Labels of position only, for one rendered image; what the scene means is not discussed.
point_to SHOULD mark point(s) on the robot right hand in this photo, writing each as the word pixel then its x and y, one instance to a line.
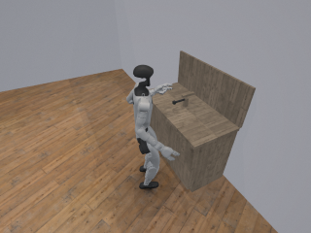
pixel 167 151

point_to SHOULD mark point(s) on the robot left thigh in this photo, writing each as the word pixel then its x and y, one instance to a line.
pixel 152 132

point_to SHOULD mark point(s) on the counter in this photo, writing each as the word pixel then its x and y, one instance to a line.
pixel 203 128

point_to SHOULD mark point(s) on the robot right forearm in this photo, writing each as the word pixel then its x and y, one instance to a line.
pixel 147 137

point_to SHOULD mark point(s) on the right robot upper arm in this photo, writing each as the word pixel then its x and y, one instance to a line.
pixel 143 109

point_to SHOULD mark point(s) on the left robot upper arm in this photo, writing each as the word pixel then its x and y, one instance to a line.
pixel 129 98

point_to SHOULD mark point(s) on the robot left hand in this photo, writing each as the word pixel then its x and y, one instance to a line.
pixel 162 88

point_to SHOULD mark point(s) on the left robot foot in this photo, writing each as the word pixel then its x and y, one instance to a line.
pixel 142 169

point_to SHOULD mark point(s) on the robot left forearm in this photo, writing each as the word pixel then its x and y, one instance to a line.
pixel 152 91

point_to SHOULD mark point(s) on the tap lever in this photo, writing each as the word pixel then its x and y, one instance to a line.
pixel 174 102

